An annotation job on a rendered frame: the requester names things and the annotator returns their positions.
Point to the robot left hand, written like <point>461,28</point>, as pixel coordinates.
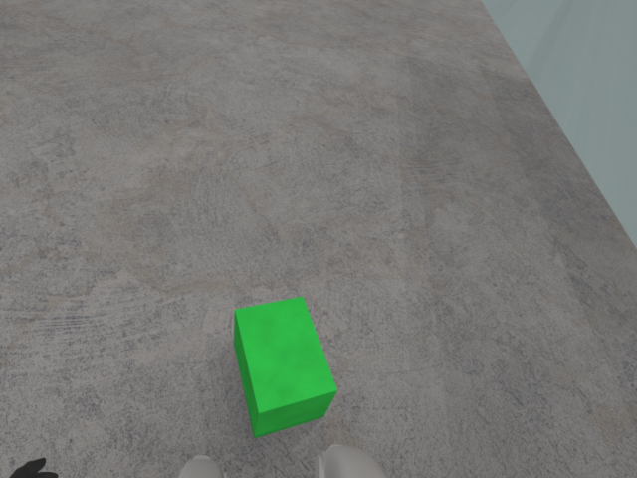
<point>30,469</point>

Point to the robot left shin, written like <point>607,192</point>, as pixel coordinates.
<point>201,457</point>

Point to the carton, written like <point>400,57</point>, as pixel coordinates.
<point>285,375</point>

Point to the right robot thigh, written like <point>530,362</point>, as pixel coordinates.
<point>347,462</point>

